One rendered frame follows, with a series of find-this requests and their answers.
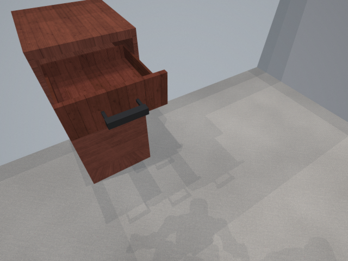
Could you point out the cabinet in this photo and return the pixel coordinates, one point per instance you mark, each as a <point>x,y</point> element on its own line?
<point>61,31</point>

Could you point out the drawer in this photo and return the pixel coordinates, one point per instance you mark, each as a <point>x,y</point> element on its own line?
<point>108,80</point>

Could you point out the handle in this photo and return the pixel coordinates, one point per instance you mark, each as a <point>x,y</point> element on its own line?
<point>126,116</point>

